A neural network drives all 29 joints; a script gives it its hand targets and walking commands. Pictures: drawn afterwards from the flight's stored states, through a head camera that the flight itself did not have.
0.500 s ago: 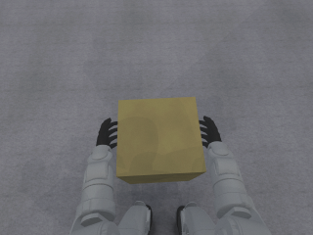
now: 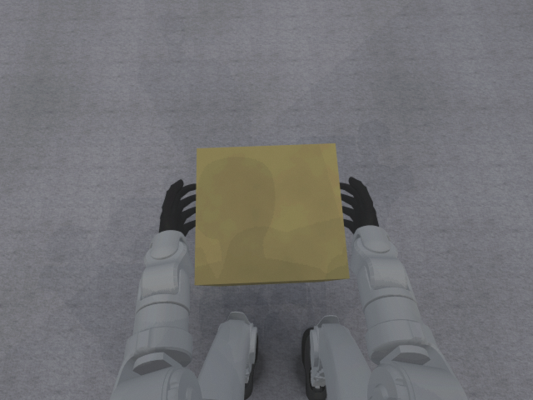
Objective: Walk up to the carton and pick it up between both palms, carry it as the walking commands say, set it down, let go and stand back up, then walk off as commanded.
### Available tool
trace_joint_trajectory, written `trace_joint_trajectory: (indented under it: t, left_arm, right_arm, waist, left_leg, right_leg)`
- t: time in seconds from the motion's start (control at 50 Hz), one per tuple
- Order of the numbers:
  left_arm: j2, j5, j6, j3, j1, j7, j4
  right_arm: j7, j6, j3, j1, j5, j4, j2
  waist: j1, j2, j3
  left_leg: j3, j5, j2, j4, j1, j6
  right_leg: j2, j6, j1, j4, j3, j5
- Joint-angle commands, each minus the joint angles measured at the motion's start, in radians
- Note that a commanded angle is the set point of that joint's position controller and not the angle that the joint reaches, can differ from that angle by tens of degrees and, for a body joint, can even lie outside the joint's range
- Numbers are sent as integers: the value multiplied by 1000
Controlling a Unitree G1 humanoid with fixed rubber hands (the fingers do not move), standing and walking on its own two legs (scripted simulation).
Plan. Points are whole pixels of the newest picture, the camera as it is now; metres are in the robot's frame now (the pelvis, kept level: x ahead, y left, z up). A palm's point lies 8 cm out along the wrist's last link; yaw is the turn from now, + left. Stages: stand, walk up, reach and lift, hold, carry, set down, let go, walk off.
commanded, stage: set down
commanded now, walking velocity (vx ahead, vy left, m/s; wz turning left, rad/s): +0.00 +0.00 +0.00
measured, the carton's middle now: (268, 226) +0.39 +0.04 -0.15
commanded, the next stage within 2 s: none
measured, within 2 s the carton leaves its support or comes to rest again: neither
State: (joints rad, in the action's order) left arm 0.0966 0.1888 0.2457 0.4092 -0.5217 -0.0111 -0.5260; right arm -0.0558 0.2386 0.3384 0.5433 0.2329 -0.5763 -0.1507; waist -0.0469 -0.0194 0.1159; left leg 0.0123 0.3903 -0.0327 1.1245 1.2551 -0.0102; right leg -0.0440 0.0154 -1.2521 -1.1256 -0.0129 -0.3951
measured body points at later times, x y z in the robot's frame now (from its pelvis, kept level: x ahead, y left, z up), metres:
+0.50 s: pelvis -0.03 +0.00 -0.08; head +0.20 +0.01 +0.31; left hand +0.39 +0.19 -0.17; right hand +0.41 -0.11 -0.18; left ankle +0.06 +0.11 -0.63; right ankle +0.06 -0.11 -0.63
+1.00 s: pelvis -0.03 +0.00 -0.15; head +0.24 +0.02 +0.21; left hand +0.42 +0.20 -0.26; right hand +0.44 -0.10 -0.26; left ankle +0.06 +0.11 -0.63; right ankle +0.06 -0.11 -0.63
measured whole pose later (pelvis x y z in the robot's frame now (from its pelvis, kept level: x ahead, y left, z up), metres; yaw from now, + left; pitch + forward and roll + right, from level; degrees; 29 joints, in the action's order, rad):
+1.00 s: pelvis -0.03 +0.00 -0.15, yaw +2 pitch +41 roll -1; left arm -0.06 0.09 0.25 0.35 -0.89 -0.08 -0.70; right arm -0.13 0.23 0.32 0.91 0.10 -0.75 -0.01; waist -0.02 -0.03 0.09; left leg 0.03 0.51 -0.08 1.69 1.90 0.01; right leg -0.10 -0.01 -1.88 -1.70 -0.03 -0.54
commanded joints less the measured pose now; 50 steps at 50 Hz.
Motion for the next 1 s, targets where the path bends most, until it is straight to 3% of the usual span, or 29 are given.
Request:
trace_joint_trajectory:
  t: [0.0, 0.04, 0.08, 0.1, 0.18, 0.22, 0.24, 0.26, 0.28, 0.3, 0.34, 0.36, 0.38, 0.42, 0.46, 0.48, 0.54, 0.6, 0.62, 0.7, 0.72, 0.74, 0.84, 0.86, 0.88, 0.9, 0.92, 0.94, 0.98]
  left_arm:
    - [896, -127, -53, -640, -623, 234, 17]
    - [919, -139, -51, -648, -599, 219, -4]
    - [907, -155, -53, -656, -641, 211, 5]
    - [902, -149, -49, -642, -637, 205, -10]
    - [890, -169, -50, -661, -713, 204, -2]
    - [852, -163, -52, -613, -743, 197, 3]
    - [879, -163, -50, -626, -739, 192, -18]
    - [860, -150, -46, -602, -753, 190, -31]
    - [866, -158, -42, -604, -782, 194, -52]
    - [858, -158, -44, -601, -798, 193, -36]
    - [849, -163, -47, -614, -806, 186, -27]
    - [870, -168, -41, -611, -820, 185, -59]
    - [845, -164, -47, -590, -828, 184, -36]
    - [837, -155, -41, -580, -846, 175, -53]
    - [853, -175, -33, -597, -897, 177, -58]
    - [839, -185, -35, -581, -918, 178, -37]
    - [858, -186, -32, -581, -937, 172, -43]
    - [864, -189, -24, -596, -948, 169, -67]
    - [853, -190, -24, -585, -955, 167, -77]
    - [862, -201, -30, -603, -990, 159, -56]
    - [833, -191, -31, -590, -991, 153, -59]
    - [847, -206, -34, -607, -1012, 154, -39]
    - [842, -209, -38, -605, -1023, 141, -67]
    - [827, -195, -37, -590, -1015, 141, -85]
    - [827, -196, -38, -593, -1018, 141, -99]
    - [817, -187, -42, -602, -1028, 137, -83]
    - [812, -199, -46, -596, -1047, 136, -67]
    - [822, -210, -52, -594, -1057, 133, -53]
    - [824, -217, -51, -595, -1036, 130, -83]
  right_arm:
    - [178, -69, -610, 567, -133, 22, -945]
    - [169, -74, -631, 587, -151, 38, -928]
    - [158, -74, -611, 597, -144, 18, -901]
    - [155, -70, -614, 614, -144, 1, -912]
    - [137, -71, -597, 652, -149, 5, -905]
    - [135, -63, -604, 679, -169, -20, -911]
    - [132, -69, -598, 729, -175, 3, -911]
    - [132, -65, -584, 728, -172, -26, -895]
    - [127, -63, -572, 753, -166, -34, -901]
    - [126, -62, -583, 743, -169, -38, -909]
    - [121, -65, -591, 796, -197, -14, -907]
    - [121, -65, -566, 788, -179, -37, -887]
    - [120, -66, -573, 800, -181, -33, -882]
    - [117, -63, -570, 850, -194, -30, -885]
    - [114, -59, -548, 870, -190, -45, -870]
    - [115, -50, -541, 855, -187, -62, -874]
    - [111, -53, -556, 911, -197, -27, -877]
    - [107, -51, -548, 938, -210, -34, -874]
    - [107, -50, -532, 941, -200, -46, -861]
    - [111, -61, -511, 956, -202, -55, -835]
    - [114, -58, -514, 962, -210, -62, -836]
    - [116, -58, -513, 962, -207, -58, -828]
    - [117, -64, -489, 981, -213, -92, -806]
    - [120, -66, -480, 988, -216, -102, -802]
    - [118, -65, -468, 990, -203, -108, -793]
    - [119, -71, -490, 1009, -225, -69, -791]
    - [116, -69, -490, 1015, -226, -64, -793]
    - [119, -75, -504, 1029, -240, -51, -785]
    - [123, -79, -513, 1045, -246, -59, -767]
  waist:
    - [-30, -4, 878]
    - [-43, 17, 903]
    - [-16, 21, 913]
    - [-33, 18, 910]
    - [4, 8, 928]
    - [-47, -11, 906]
    - [-32, 4, 910]
    - [-47, 11, 884]
    - [-18, -8, 868]
    - [-38, -6, 899]
    - [-42, 5, 953]
    - [-25, 15, 947]
    - [-52, 14, 962]
    - [-60, 6, 944]
    - [-23, 30, 973]
    - [-21, -9, 970]
    - [-35, 1, 1036]
    - [-25, 14, 1059]
    - [-12, -14, 1013]
    - [-1, 45, 1051]
    - [-15, 28, 1048]
    - [5, 26, 1079]
    - [2, 46, 1043]
    - [-13, 62, 1021]
    - [12, 53, 1013]
    - [-14, 72, 1072]
    - [7, 47, 1072]
    - [-20, 46, 1118]
    - [-15, 28, 1094]
  left_leg:
    - [35, -370, -99, 7, -317, 21]
    - [41, -378, -101, 23, -330, 26]
    - [36, -354, -103, 52, -306, 30]
    - [37, -316, -103, 58, -285, 31]
    - [26, -268, -106, 102, -216, 29]
    - [14, -230, -108, 123, -167, 25]
    - [24, -212, -108, 134, -173, 21]
    - [10, -202, -110, 145, -141, 25]
    - [17, -158, -110, 154, -118, 19]
    - [6, -169, -113, 161, -104, 22]
    - [4, -175, -114, 190, -121, 18]
    - [11, -177, -114, 188, -132, 22]
    - [-3, -192, -115, 211, -103, 26]
    - [3, -174, -114, 221, -92, 20]
    - [-9, -140, -113, 255, -68, 26]
    - [-6, -123, -118, 251, -48, 27]
    - [-11, -174, -123, 285, -57, 25]
    - [-11, -187, -123, 319, -50, 30]
    - [0, -175, -121, 317, -31, 28]
    - [-8, -207, -125, 352, -27, 40]
    - [-1, -224, -123, 358, -31, 39]
    - [-3, -237, -128, 371, -30, 42]
    - [2, -232, -127, 402, 0, 47]
    - [2, -243, -124, 405, -6, 45]
    - [2, -218, -126, 412, 37, 44]
    - [-12, -255, -129, 427, 6, 44]
    - [-3, -249, -122, 442, 28, 43]
    - [-10, -275, -127, 449, 0, 47]
    - [-8, -285, -127, 465, 36, 50]
  right_leg:
    - [-103, -32, 326, -3, -60, 349]
    - [-105, -31, 298, -34, -52, 328]
    - [-108, -30, 264, -55, -48, 303]
    - [-107, -26, 252, -69, -51, 264]
    - [-114, -32, 212, -108, -41, 235]
    - [-115, -33, 207, -116, -56, 196]
    - [-117, -32, 167, -140, -48, 165]
    - [-120, -28, 142, -139, -51, 148]
    - [-116, -33, 127, -145, -46, 114]
    - [-119, -32, 143, -153, -47, 132]
    - [-124, -37, 118, -190, -37, 128]
    - [-129, -29, 82, -198, -28, 118]
    - [-128, -31, 92, -209, -34, 128]
    - [-130, -34, 46, -231, -31, 109]
    - [-130, -26, 40, -245, -33, 77]
    - [-132, -30, 39, -250, -22, 66]
    - [-139, -28, 27, -283, -22, 106]
    - [-139, -30, -13, -319, -14, 113]
    - [-139, -35, -51, -323, -5, 99]
    - [-144, -24, -82, -365, -2, 119]
    - [-148, -29, -111, -381, 8, 122]
    - [-149, -26, -103, -391, 10, 140]
    - [-151, -21, -184, -435, 16, 123]
    - [-147, -24, -210, -430, 10, 121]
    - [-149, -22, -199, -439, 13, 115]
    - [-153, -28, -192, -453, 14, 140]
    - [-151, -28, -189, -459, 9, 144]
    - [-154, -29, -188, -476, 20, 149]
    - [-149, -30, -196, -490, 23, 163]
